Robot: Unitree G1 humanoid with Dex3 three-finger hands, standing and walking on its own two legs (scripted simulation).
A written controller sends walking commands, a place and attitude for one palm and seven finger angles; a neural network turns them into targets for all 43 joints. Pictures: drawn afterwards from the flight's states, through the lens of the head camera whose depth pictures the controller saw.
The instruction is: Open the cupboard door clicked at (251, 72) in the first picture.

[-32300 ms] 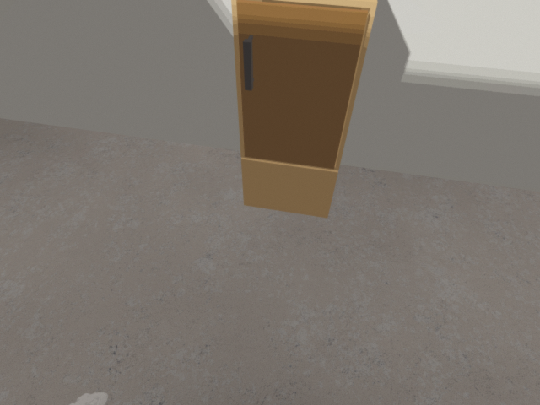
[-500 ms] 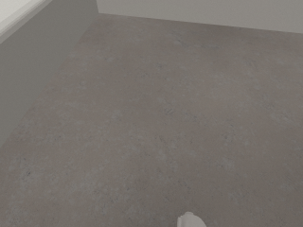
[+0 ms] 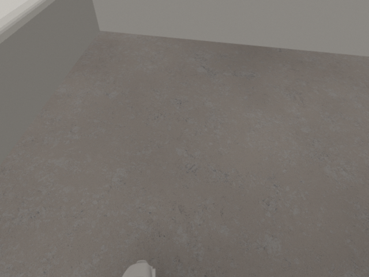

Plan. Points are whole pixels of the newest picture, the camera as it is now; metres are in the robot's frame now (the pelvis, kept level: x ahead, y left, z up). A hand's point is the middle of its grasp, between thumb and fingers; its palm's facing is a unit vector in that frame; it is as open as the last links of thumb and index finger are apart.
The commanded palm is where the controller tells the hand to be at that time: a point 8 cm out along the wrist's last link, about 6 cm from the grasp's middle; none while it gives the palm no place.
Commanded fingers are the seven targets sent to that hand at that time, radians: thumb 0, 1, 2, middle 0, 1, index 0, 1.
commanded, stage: walk to a spot facing it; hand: left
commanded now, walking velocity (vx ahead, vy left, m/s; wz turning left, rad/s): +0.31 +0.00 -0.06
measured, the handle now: out of the picture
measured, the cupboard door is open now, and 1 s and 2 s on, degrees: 45 45 45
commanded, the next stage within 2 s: turn to face it in 0.08 s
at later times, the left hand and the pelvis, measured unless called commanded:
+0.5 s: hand (126, 220) +0.28 +0.18 -0.16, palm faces +0.07 -0.97 -0.24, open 7.3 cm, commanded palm none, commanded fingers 0.00 0.90 0.90 -0.20 -0.30 -0.20 -0.30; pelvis +0.19 -0.02 -0.01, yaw +5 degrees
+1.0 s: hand (104, 233) +0.25 +0.23 -0.17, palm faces +0.39 -0.89 -0.26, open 7.4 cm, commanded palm none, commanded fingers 0.00 0.90 0.90 -0.20 -0.30 -0.20 -0.30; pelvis +0.24 -0.01 +0.00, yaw +21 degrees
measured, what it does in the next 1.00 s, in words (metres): walks ahead, turning left: left foot, then right foot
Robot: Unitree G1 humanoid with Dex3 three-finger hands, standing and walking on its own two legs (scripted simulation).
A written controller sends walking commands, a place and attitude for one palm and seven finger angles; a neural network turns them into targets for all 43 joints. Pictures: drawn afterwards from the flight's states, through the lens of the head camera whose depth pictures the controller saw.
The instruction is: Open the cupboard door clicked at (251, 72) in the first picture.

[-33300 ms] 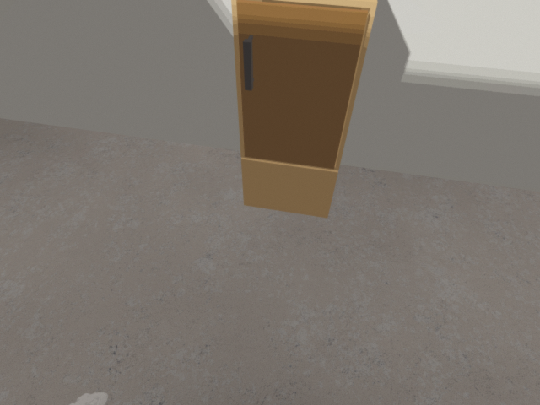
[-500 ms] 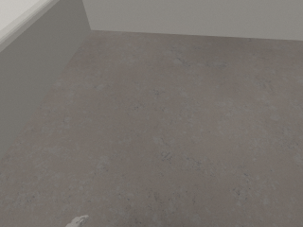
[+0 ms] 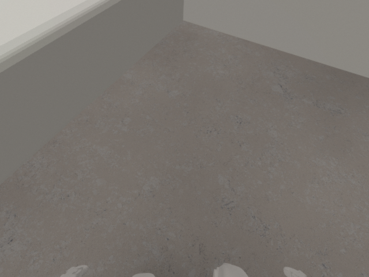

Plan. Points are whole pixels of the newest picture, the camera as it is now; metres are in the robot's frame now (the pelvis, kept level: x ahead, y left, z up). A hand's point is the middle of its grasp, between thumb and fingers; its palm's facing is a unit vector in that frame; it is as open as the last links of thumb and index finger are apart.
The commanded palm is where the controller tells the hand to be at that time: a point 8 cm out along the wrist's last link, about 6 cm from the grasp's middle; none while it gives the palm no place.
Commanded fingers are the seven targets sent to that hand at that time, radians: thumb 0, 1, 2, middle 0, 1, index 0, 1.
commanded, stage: turn to face it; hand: left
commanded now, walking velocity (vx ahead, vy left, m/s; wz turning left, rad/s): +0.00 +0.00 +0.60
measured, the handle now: out of the picture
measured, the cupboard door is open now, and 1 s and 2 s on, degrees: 45 45 45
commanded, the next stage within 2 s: none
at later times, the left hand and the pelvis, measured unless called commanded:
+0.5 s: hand out of the picture -0.01 +0.16 -0.18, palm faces +0.37 -0.90 -0.22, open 7.4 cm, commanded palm none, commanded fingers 0.00 0.90 0.90 -0.20 -0.30 -0.20 -0.30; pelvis +0.01 -0.04 -0.01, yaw +21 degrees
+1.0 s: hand out of the picture -0.01 +0.13 -0.14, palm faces +0.57 -0.77 -0.29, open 7.4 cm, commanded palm none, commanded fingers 0.00 0.90 0.90 -0.20 -0.30 -0.20 -0.30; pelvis +0.02 -0.09 +0.00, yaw +37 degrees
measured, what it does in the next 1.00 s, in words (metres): steps on the spot, turning left: right foot, then left foot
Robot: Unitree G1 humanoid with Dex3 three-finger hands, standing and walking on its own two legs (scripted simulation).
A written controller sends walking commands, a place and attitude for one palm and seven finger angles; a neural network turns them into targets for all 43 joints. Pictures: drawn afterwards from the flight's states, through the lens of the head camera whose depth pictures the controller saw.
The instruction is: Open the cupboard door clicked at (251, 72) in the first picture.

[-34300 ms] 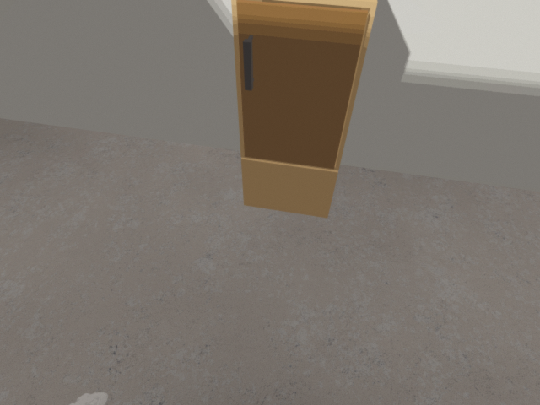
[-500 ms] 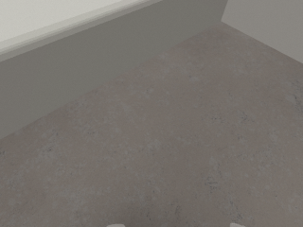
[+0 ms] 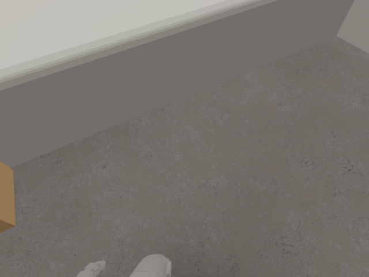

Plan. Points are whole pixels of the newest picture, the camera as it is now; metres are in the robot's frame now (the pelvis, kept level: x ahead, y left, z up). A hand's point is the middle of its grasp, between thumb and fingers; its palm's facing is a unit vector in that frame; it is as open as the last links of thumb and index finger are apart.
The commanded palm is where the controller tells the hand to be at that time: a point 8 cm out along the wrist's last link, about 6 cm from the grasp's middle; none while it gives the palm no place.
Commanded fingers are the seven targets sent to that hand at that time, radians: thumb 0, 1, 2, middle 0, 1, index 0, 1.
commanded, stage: turn to face it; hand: left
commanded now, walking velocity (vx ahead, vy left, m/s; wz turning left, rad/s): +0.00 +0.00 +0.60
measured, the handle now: out of the picture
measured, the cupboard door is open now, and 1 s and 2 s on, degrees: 45 45 45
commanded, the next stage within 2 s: take the last steps up to it in 1.84 s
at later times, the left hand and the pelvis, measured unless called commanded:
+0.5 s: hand out of the picture +0.00 +0.26 -0.17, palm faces +0.34 -0.91 -0.26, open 7.4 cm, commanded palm none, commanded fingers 0.00 0.90 0.90 -0.20 -0.30 -0.20 -0.30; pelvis -0.01 +0.02 +0.00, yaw +18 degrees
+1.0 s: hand out of the picture -0.04 +0.17 -0.16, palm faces +0.59 -0.77 -0.24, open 7.3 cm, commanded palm none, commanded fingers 0.00 0.90 0.90 -0.20 -0.30 -0.20 -0.30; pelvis +0.01 -0.02 +0.00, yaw +37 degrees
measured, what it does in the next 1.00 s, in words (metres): steps on the spot, turning left: left foot, then right foot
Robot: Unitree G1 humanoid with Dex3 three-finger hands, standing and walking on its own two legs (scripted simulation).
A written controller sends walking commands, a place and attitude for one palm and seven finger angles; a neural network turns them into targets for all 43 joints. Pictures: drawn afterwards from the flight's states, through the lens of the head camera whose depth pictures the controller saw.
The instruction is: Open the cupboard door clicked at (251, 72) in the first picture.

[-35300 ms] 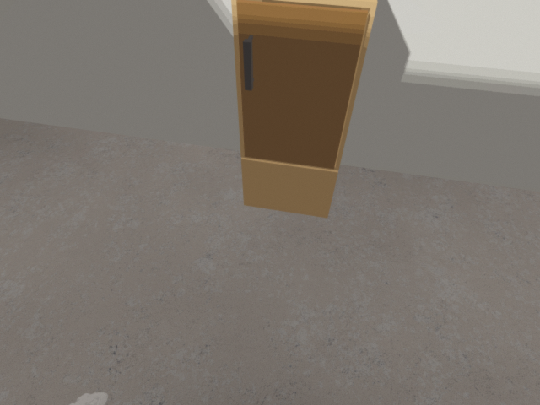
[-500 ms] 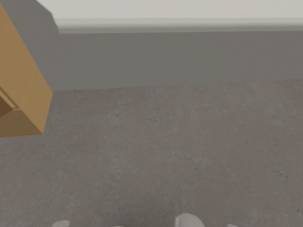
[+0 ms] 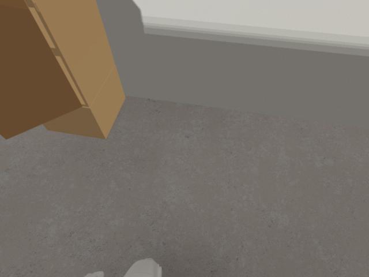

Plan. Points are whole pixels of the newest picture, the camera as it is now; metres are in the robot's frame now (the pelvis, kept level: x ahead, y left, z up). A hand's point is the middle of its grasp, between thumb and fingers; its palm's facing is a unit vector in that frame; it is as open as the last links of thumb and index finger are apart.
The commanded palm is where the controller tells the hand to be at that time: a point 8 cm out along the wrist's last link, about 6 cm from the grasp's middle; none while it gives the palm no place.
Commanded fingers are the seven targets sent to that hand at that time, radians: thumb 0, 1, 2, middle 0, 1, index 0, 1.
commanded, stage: turn to face it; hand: left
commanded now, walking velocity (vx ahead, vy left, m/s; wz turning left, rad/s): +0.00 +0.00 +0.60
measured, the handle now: out of the picture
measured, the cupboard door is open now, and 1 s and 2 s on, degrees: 45 45 45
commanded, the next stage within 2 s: take the last steps up to it in 0.84 s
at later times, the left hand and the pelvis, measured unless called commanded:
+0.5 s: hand out of the picture +0.07 +0.26 -0.16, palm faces +0.27 -0.93 -0.24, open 7.4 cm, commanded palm none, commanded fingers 0.00 0.90 0.90 -0.20 -0.30 -0.20 -0.30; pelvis +0.00 +0.03 +0.00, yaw +15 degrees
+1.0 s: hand out of the picture -0.07 +0.17 -0.17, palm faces +0.54 -0.80 -0.24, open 7.4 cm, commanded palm none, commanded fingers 0.00 0.90 0.90 -0.20 -0.30 -0.20 -0.30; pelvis +0.00 -0.01 +0.00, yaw +31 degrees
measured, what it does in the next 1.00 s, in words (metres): steps on the spot, turning left: left foot, then right foot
